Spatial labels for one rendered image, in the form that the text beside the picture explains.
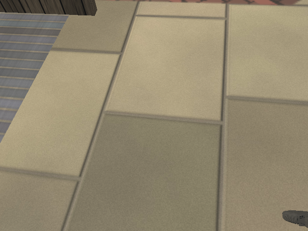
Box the right robot hand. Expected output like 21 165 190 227
282 210 308 228

